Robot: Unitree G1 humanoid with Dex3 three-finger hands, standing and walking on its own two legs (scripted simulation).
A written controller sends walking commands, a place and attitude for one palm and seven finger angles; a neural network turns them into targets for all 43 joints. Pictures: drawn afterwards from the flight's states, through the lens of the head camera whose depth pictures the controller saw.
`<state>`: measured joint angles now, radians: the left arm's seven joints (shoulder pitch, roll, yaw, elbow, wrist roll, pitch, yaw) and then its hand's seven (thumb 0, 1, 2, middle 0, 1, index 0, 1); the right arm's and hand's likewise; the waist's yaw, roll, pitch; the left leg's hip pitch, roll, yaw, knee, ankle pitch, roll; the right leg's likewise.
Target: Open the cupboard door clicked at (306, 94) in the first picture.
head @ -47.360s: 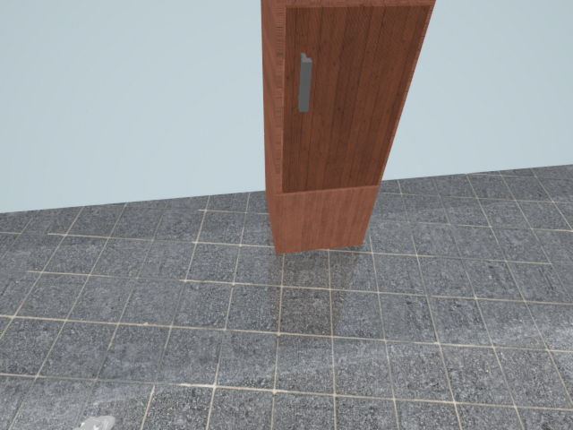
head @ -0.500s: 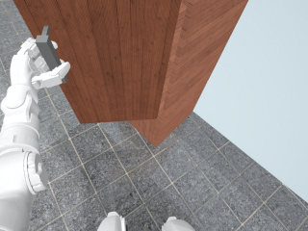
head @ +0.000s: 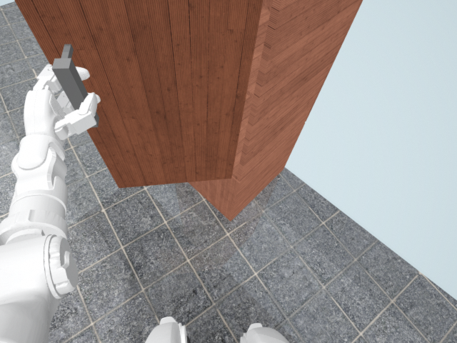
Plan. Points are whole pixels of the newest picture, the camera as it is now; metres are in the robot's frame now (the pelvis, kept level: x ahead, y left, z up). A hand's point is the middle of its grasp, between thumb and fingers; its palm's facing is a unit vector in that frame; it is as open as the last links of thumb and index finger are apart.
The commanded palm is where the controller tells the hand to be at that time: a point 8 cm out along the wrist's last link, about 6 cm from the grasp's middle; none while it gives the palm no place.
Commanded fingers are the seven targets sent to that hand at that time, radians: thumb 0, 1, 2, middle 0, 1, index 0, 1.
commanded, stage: pull the door open along its arc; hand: left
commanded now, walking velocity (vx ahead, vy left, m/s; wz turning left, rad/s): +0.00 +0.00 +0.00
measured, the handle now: (80, 88) +0.55 +0.23 +0.10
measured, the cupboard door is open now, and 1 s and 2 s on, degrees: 52 100 98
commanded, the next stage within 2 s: open thumb and fingers to let go in 0.92 s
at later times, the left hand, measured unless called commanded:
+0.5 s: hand (121, 175) +0.36 +0.14 +0.10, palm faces +0.24 -0.96 +0.10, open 6.7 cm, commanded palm +0.31 +0.19 +0.09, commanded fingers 0.00 0.90 0.90 -0.40 -1.35 -0.40 -1.35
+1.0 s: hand (193, 219) +0.29 +0.04 +0.10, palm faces +0.38 -0.93 -0.02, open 6.6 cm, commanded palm +0.25 +0.09 +0.09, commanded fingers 0.00 0.90 0.90 -0.40 -1.35 -0.40 -1.35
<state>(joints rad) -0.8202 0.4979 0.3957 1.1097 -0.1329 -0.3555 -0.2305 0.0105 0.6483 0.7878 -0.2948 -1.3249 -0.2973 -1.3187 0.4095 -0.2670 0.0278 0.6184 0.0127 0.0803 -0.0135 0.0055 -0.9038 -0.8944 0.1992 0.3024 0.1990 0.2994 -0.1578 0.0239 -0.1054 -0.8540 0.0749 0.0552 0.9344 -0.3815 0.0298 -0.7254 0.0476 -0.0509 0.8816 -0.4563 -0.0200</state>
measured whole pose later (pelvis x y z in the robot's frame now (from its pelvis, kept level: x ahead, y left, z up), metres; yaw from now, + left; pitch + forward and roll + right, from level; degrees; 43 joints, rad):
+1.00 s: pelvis +0.02 -0.05 +0.02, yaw +5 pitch +5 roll +1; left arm 0.21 -0.08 -0.25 -0.04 0.07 -0.10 0.52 0.02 0.66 0.74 -0.27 -1.30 -0.29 -1.31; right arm 0.24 -0.21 0.01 0.54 -0.05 0.08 0.01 0.01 -0.90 -0.89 0.20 0.30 0.20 0.30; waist -0.03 0.04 -0.10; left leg -0.49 0.04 0.01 0.76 -0.35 -0.03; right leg -0.37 0.03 -0.10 0.78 -0.49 -0.08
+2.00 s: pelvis +0.00 -0.03 +0.01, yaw +4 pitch +5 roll +0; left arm 0.10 -0.07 -0.26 0.04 0.07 -0.09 0.48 -0.01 -0.50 0.30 -0.31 -0.51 -0.30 -0.53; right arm 0.18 -0.18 0.03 0.56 -0.04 0.08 0.01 0.01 -0.90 -0.89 0.20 0.30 0.20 0.30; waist -0.02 0.03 -0.09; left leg -0.56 0.02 0.02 0.83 -0.35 -0.01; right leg -0.44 0.01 -0.09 0.84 -0.48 -0.05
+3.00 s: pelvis +0.01 -0.03 +0.00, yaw +4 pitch +7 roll +0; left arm 0.59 0.16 -0.05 -0.32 -0.17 -0.29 -0.09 -0.01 -0.50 0.30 -0.15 -0.30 -0.15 -0.30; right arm 0.26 -0.23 0.02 0.43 0.02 -0.05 -0.02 0.01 -0.90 -0.90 0.20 0.30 0.20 0.30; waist 0.00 0.04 -0.11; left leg -0.64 0.03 0.01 0.91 -0.40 -0.01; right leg -0.51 0.02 -0.09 0.91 -0.53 -0.05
